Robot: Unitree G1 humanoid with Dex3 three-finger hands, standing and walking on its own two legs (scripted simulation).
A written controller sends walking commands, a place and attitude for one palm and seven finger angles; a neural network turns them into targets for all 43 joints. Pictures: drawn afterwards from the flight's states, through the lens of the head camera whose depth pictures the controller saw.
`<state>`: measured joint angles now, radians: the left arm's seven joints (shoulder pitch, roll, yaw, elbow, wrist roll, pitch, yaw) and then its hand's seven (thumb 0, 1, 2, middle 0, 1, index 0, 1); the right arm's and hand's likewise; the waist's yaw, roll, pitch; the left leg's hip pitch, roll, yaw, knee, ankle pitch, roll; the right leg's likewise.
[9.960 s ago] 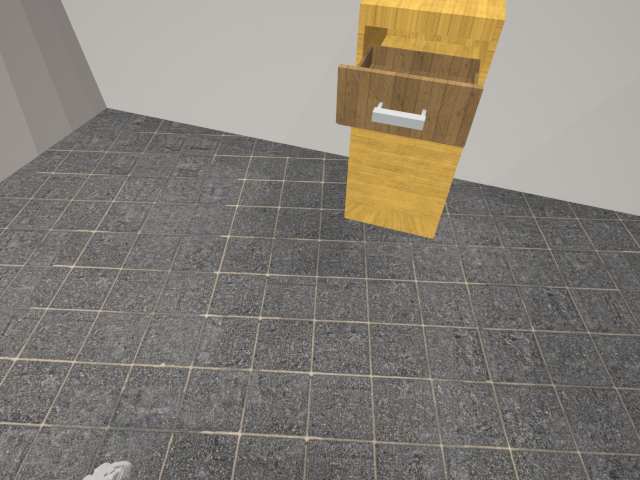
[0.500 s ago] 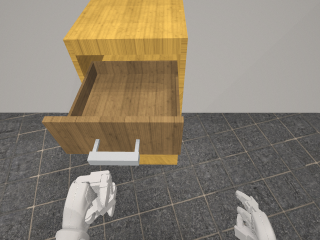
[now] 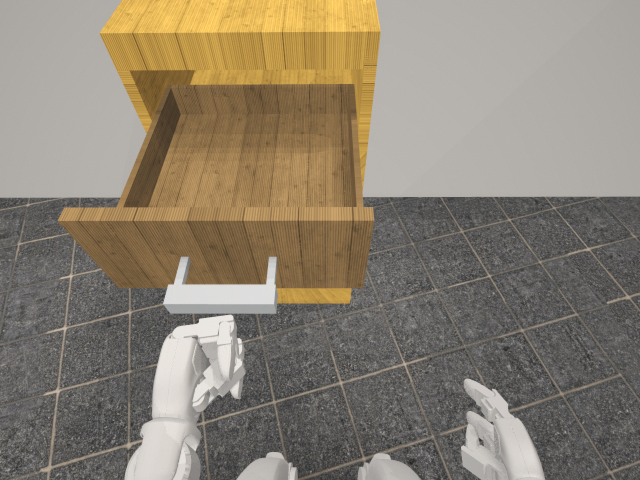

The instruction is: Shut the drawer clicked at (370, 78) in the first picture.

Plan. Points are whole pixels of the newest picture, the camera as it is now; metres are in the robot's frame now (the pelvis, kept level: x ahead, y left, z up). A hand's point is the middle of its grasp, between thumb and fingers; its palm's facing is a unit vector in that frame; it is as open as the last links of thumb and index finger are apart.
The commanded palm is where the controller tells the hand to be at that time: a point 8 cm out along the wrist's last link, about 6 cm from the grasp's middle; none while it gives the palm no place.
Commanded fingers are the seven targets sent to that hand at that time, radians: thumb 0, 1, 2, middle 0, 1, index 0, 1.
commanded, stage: bring the fist close to the handle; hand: left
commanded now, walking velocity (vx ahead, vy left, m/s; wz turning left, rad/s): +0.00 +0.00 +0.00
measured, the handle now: (225, 282) +0.35 +0.13 +0.04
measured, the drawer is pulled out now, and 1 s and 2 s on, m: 0.30 0.29 0.16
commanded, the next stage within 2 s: push the drawer shut in 0.48 s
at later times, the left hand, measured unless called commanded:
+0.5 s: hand (244, 367) +0.24 +0.10 +0.04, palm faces -0.03 -1.00 -0.01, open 3.2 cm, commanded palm +0.22 +0.15 +0.05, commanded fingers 0.00 0.90 0.90 -1.40 -1.60 -1.40 -1.60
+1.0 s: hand (253, 342) +0.27 +0.09 +0.03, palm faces -0.04 -1.00 -0.04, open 2.8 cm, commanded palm +0.28 +0.15 +0.05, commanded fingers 0.00 0.90 0.90 -1.40 -1.60 -1.40 -1.60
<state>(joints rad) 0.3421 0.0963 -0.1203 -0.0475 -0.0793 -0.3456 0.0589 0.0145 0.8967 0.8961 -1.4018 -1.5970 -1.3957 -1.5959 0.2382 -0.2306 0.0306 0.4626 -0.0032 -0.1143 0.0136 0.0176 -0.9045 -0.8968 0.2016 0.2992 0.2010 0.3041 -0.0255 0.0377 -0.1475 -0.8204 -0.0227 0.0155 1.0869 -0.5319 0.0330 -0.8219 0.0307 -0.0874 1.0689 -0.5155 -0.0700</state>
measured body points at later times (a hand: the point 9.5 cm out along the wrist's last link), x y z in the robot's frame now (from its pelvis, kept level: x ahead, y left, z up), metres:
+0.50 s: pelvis -0.01 +0.01 -0.01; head +0.06 +0.01 +0.44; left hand +0.24 +0.15 +0.04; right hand +0.17 -0.21 -0.09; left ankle +0.00 +0.10 -0.66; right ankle +0.00 -0.08 -0.66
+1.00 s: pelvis -0.01 +0.01 +0.00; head +0.06 +0.01 +0.44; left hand +0.27 +0.14 +0.04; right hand +0.15 -0.22 -0.10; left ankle +0.00 +0.10 -0.66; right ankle +0.00 -0.08 -0.66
